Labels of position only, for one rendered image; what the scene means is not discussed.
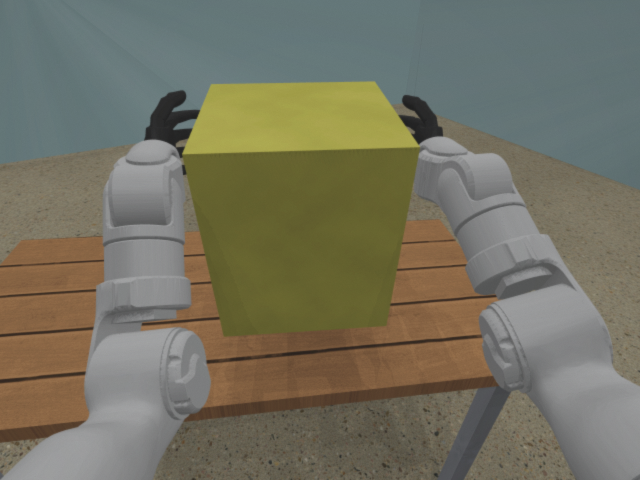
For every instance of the right robot hand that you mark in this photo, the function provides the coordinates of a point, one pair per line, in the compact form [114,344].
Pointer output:
[426,127]

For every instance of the left robot hand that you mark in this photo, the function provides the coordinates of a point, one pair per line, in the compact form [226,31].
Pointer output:
[163,120]

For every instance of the robot right upper arm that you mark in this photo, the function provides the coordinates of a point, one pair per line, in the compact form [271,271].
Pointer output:
[550,345]

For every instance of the robot left upper arm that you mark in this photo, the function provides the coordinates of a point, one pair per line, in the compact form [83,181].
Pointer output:
[140,387]

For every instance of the table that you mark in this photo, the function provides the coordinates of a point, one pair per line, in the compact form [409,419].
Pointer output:
[432,342]

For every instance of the carton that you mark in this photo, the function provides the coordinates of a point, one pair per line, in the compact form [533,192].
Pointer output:
[301,193]

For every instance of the left robot forearm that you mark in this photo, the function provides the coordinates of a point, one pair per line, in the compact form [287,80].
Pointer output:
[143,238]

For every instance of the right robot forearm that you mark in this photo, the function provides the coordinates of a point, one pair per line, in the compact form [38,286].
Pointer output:
[506,254]

